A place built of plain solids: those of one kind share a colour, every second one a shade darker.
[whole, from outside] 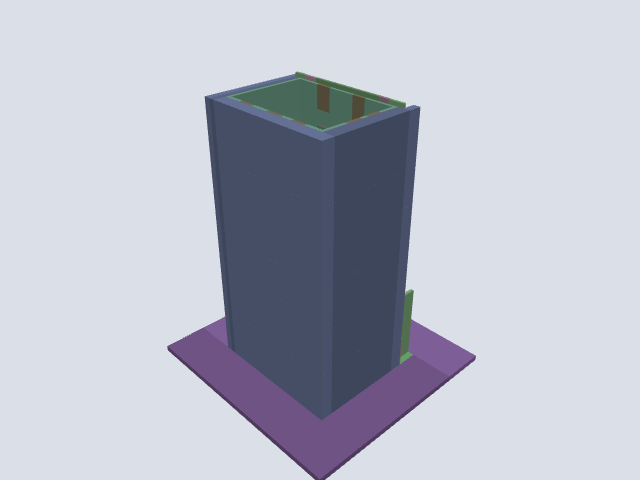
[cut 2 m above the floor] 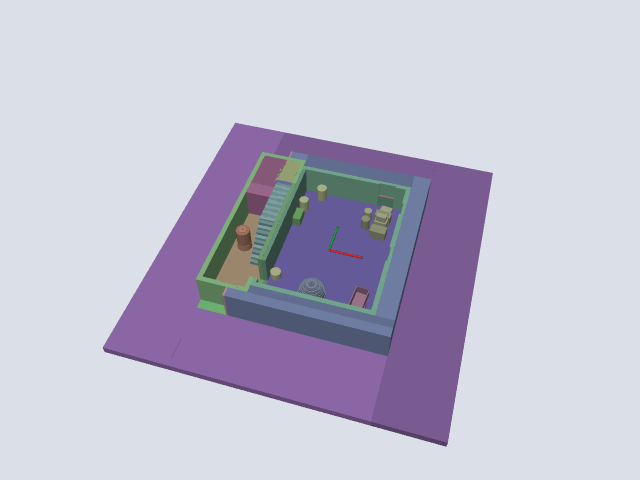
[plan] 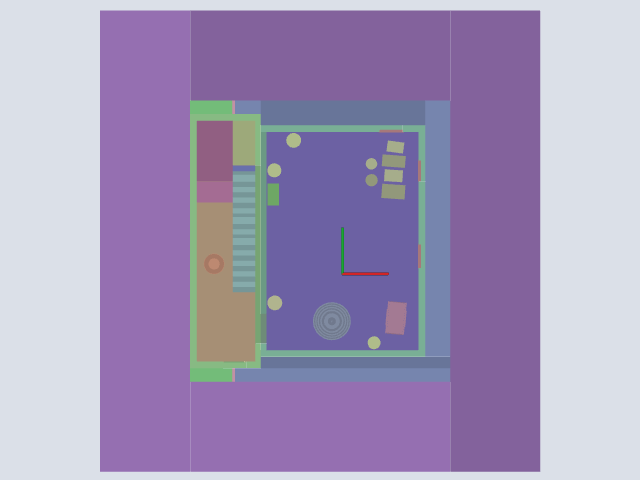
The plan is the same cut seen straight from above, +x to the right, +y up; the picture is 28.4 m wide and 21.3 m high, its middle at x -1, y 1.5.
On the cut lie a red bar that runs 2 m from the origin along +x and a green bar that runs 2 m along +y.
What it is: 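A harbour's pilots' and signal tower of tall halls, each with a gallery across one end; two of its long stairs turn on winders round a masonry block, nothing at their outer side; galleries' edges bare for a stretch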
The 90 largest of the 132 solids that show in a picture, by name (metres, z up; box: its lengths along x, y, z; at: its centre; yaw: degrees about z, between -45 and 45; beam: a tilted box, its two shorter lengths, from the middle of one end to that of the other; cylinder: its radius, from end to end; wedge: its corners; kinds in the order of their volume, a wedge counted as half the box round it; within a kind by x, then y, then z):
{
 "wall_fill_1": {"box": [1.15, 0.6, 5.0], "at": [-4.2, 7.39, 2.15]},
 "wall_fill_2": {"box": [1.15, 0.6, 4.68], "at": [-4.2, 7.39, 6.99]},
 "wall_fill_3": {"box": [1.15, 0.6, 3.2], "at": [-4.2, 7.39, 10.93]},
 "wall_fill_4": {"box": [1.15, 0.6, 3.46], "at": [-4.2, 7.39, 14.26]},
 "wall_fill_5": {"box": [1.15, 0.6, 3.0], "at": [-4.2, 7.39, 17.49]},
 "wall_fill_6": {"box": [1.15, 0.6, 4.59], "at": [-4.2, 7.39, 21.29]},
 "wall_fill_7": {"box": [9.55, 0.6, 5.0], "at": [0.0, -4.49, 2.15]},
 "wall_fill_8": {"box": [9.55, 0.6, 4.68], "at": [0.0, -4.49, 6.99]},
 "wall_fill_9": {"box": [9.55, 0.6, 3.2], "at": [0.0, -4.49, 10.93]},
 "wall_fill_10": {"box": [9.55, 0.6, 3.46], "at": [0.0, -4.49, 14.26]},
 "wall_fill_11": {"box": [9.55, 0.6, 3.0], "at": [0.0, -4.49, 17.49]},
 "wall_fill_12": {"box": [9.55, 0.6, 4.59], "at": [0.0, -4.49, 21.29]},
 "wall_fill_13": {"box": [7.3, 1.1, 5.0], "at": [0.03, 7.14, 2.15]},
 "wall_fill_14": {"box": [7.3, 1.1, 4.68], "at": [0.03, 7.14, 6.99]},
 "wall_fill_15": {"box": [7.3, 1.1, 3.2], "at": [0.03, 7.14, 10.93]},
 "wall_fill_16": {"box": [7.3, 1.1, 3.46], "at": [0.03, 7.14, 14.26]},
 "wall_fill_17": {"box": [7.3, 1.1, 3.0], "at": [0.03, 7.14, 17.49]},
 "wall_fill_18": {"box": [7.3, 1.1, 4.59], "at": [0.03, 7.14, 21.29]},
 "wall_fill_19": {"box": [8.4, 0.5, 5.0], "at": [0.58, -3.94, 2.15]},
 "wall_fill_20": {"box": [8.4, 0.5, 4.68], "at": [0.58, -3.94, 6.99]},
 "wall_fill_21": {"box": [8.4, 0.5, 3.2], "at": [0.58, -3.94, 10.93]},
 "wall_fill_22": {"box": [8.4, 0.5, 3.46], "at": [0.58, -3.94, 14.26]},
 "wall_fill_23": {"box": [8.4, 0.5, 3.0], "at": [0.58, -3.94, 17.49]},
 "wall_fill_24": {"box": [8.4, 0.5, 4.59], "at": [0.58, -3.94, 21.29]},
 "wall_fill_25": {"box": [1.1, 11.38, 5.0], "at": [4.23, 2.0, 2.15]},
 "wall_fill_26": {"box": [1.1, 11.38, 4.68], "at": [4.23, 2.0, 6.99]},
 "wall_fill_27": {"box": [1.1, 11.38, 3.2], "at": [4.23, 2.0, 10.93]},
 "wall_fill_28": {"box": [1.1, 11.38, 3.46], "at": [4.23, 2.0, 14.26]},
 "wall_fill_29": {"box": [1.1, 11.38, 3.0], "at": [4.23, 2.0, 17.49]},
 "wall_fill_30": {"box": [1.1, 11.38, 4.59], "at": [4.23, 2.0, 21.29]},
 "ground_garden_1": {"box": [4.0, 20.48, 0.5], "at": [-8.77, 1.45, -0.27]},
 "ground_garden_2": {"box": [11.54, 4.0, 0.5], "at": [-0.99, -6.79, -0.27]},
 "ground_garden_3": {"box": [11.54, 4.0, 0.5], "at": [-0.99, 9.69, -0.27]},
 "ground_garden_4": {"box": [4.0, 20.48, 0.5], "at": [6.78, 1.45, -0.27]},
 "wall_yard_1": {"box": [0.3, 11.28, 3.05], "at": [-6.62, 1.45, 1.37]},
 "wall_yard_2": {"box": [1.46, 0.3, 2.64], "at": [-6.04, -4.04, 1.17]},
 "wall_yard_3": {"box": [2.89, 0.3, 3.87], "at": [-5.32, 6.94, 4.83]},
 "wall_yard_4": {"box": [3.14, 0.3, 3.05], "at": [-5.19, 6.94, 1.37]},
 "wall_yard_5": {"box": [1.05, 0.26, 2.1], "at": [-4.78, -4.06, 1.05]},
 "wall_yard_6": {"box": [0.63, 0.3, 2.64], "at": [-3.94, -4.04, 1.17]},
 "wall_yard_7": {"box": [0.25, 1.1, 24.09], "at": [-3.75, -3.64, 11.89]},
 "wall_yard_8": {"box": [0.25, 6.6, 24.09], "at": [-3.75, 1.52, 11.89]},
 "wall_yard_9": {"box": [0.25, 0.9, 5.15], "at": [-3.75, 5.27, 2.43]},
 "wall_yard_10": {"box": [0.25, 1.36, 24.09], "at": [-3.75, 6.41, 11.89]},
 "wall_1": {"box": [0.25, 2.33, 4.59], "at": [-3.5, -2.52, 21.29]},
 "wall_2": {"box": [0.25, 2.43, 4.59], "at": [-3.5, 1.23, 21.29]},
 "wall_3": {"box": [0.25, 8.37, 5.0], "at": [-3.5, 2.41, 2.15]},
 "wall_4": {"box": [0.25, 2.92, 4.59], "at": [-3.5, 5.13, 21.29]},
 "wall_5": {"box": [5.26, 0.3, 5.0], "at": [-0.99, 6.44, 2.15]},
 "wall_6": {"box": [7.3, 0.3, 5.0], "at": [0.02, -3.54, 2.15]},
 "wall_7": {"box": [7.3, 0.3, 4.59], "at": [0.02, -3.54, 21.29]},
 "wall_8": {"box": [2.32, 0.3, 4.59], "at": [2.51, 6.44, 21.29]},
 "wall_9": {"box": [1.0, 0.3, 5.0], "at": [3.18, 6.44, 2.15]},
 "wall_10": {"box": [0.3, 3.94, 5.0], "at": [3.52, -1.72, 2.15]},
 "wall_11": {"box": [0.3, 2.81, 5.0], "at": [3.52, 2.7, 2.15]},
 "wall_12": {"box": [0.3, 1.75, 4.59], "at": [3.52, 5.71, 21.29]},
 "wall_13": {"box": [0.3, 1.56, 5.0], "at": [3.52, 5.81, 2.15]},
 "floor_1": {"box": [6.75, 9.68, 0.35], "at": [0.0, 1.45, -0.18]},
 "wall_shed_1": {"box": [1.59, 0.94, 2.43], "at": [-5.67, 3.63, 1.16]},
 "wall_shed_2": {"box": [1.59, 2.69, 3.26], "at": [-5.67, 5.45, 1.58]},
 "step_1": {"box": [1.0, 0.31, 1.51], "at": [-4.37, 0.73, 0.7]},
 "step_2": {"box": [1.0, 0.31, 1.72], "at": [-4.37, 0.97, 0.81]},
 "step_3": {"box": [1.0, 0.31, 1.93], "at": [-4.37, 1.2, 0.91]},
 "step_4": {"box": [1.0, 0.31, 2.14], "at": [-4.37, 1.43, 1.02]},
 "step_5": {"box": [1.0, 0.31, 2.34], "at": [-4.37, 1.67, 1.12]},
 "step_6": {"box": [1.0, 0.31, 2.55], "at": [-4.37, 1.9, 1.23]},
 "step_7": {"box": [1.0, 0.31, 2.76], "at": [-4.37, 2.14, 1.33]},
 "step_8": {"box": [1.0, 0.31, 2.97], "at": [-4.37, 2.37, 1.43]},
 "step_9": {"box": [1.0, 0.31, 3.18], "at": [-4.37, 2.6, 1.54]},
 "step_10": {"box": [1.0, 0.31, 3.39], "at": [-4.37, 2.84, 1.64]},
 "step_11": {"box": [1.0, 0.31, 3.59], "at": [-4.37, 3.07, 1.75]},
 "step_12": {"box": [1.0, 0.31, 3.8], "at": [-4.37, 3.3, 1.85]},
 "step_13": {"box": [1.0, 0.31, 4.01], "at": [-4.37, 3.54, 1.96]},
 "step_14": {"box": [1.0, 0.31, 4.22], "at": [-4.37, 3.77, 2.06]},
 "step_15": {"box": [1.0, 0.31, 4.43], "at": [-4.37, 4.0, 2.16]},
 "step_16": {"box": [1.0, 0.31, 4.64], "at": [-4.37, 4.24, 2.27]},
 "step_17": {"box": [1.0, 0.31, 4.85], "at": [-4.37, 4.47, 2.37]},
 "wall_over_yard_1": {"box": [0.25, 1.31, 21.44], "at": [-3.75, -2.43, 13.22]},
 "wall_over_yard_2": {"box": [0.25, 0.9, 16.43], "at": [-3.75, 5.27, 15.72]},
 "floor_yard_1": {"box": [2.59, 10.68, 0.35], "at": [-5.17, 1.45, -0.18]},
 "wall_pier_out_1": {"box": [1.0, 1.98, 4.8], "at": [-4.37, 5.8, 2.35]},
 "floor_quay_1": {"box": [2.89, 0.6, 0.5], "at": [-5.32, -4.49, -0.27]},
 "floor_quay_2": {"box": [2.89, 0.6, 0.5], "at": [-5.32, 7.39, -0.27]},
 "floor_hda_1": {"box": [1.0, 0.26, 5.05], "at": [-4.37, 4.68, 2.48]},
 "wall_head_1": {"box": [0.25, 1.38, 1.98], "at": [-3.5, -0.67, 22.59]},
 "wall_head_2": {"box": [0.25, 1.23, 2.06], "at": [-3.5, 3.06, 22.56]},
 "store_buoy_1": {"cylinder": 0.84, "from": [-0.47, -2.1, -0.02], "to": [-0.47, -2.1, 0.29]},
 "store_buoy_2": {"cylinder": 0.79, "from": [-0.47, -2.1, 0.29], "to": [-0.47, -2.1, 0.59]},
 "store_buoy_yard_1": {"cylinder": 0.44, "from": [-5.7, 0.44, 0.47], "to": [-5.7, 0.44, 1.54]},
 "case_stack_1": {"box": [1.03, 0.64, 0.7], "at": [2.26, 3.65, 0.33], "yaw": -3.9}
}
